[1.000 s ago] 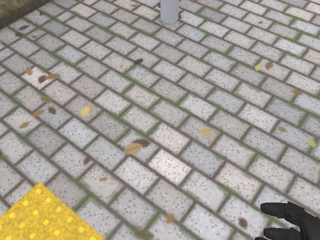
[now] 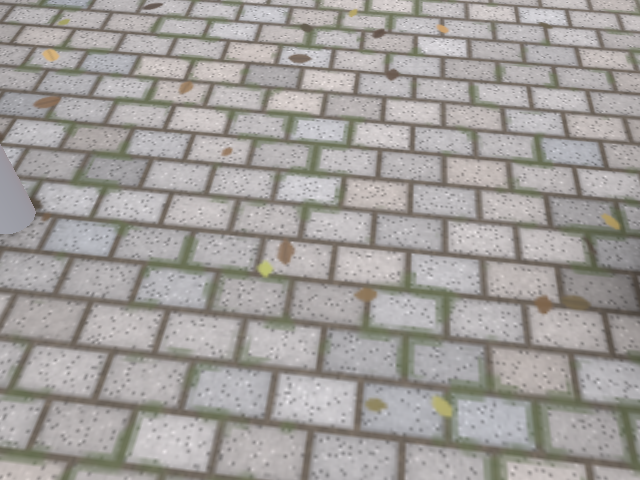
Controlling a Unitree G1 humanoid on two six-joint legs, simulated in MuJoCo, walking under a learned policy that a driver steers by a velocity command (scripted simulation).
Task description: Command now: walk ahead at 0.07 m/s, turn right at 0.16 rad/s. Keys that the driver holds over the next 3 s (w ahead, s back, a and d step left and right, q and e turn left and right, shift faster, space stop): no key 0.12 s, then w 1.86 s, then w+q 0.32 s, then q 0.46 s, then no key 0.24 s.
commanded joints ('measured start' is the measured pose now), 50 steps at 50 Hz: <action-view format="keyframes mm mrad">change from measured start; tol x32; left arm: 1 91 135 30 -32 -14 24 2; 50 -114 118 23 -39 -19 -85 -68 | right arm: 1 89 -101 -16 -29 25 14 0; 50 293 -214 -55 124 60 23 -19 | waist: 1 -29 136 -253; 15 42 -236 87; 27 -114 -79 -67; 29 -162 342 -241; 50 13 98 -45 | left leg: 1 435 377 -467 -118 419 271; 11 29 165 -212 -268 -592 64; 17 -304 49 -33 330 -313 11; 26 305 -11 78 -25 -72 19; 29 773 412 -659 -265 -321 253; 50 502 261 -57 -145 502 106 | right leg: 1 -221 -77 25 318 -170 73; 9 129 -71 -170 -239 255 41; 15 53 -401 348 -655 -231 -214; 26 12 -293 46 -481 371 -123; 31 -572 -181 -52 435 73 -21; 50 -111 -111 -174 -287 463 -69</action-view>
